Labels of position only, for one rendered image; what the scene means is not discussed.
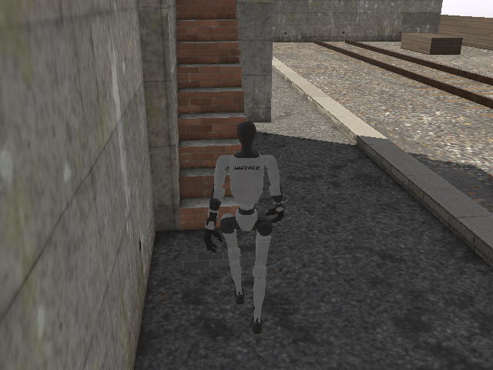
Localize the stairs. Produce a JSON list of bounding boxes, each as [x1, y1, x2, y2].
[[176, 0, 254, 230]]

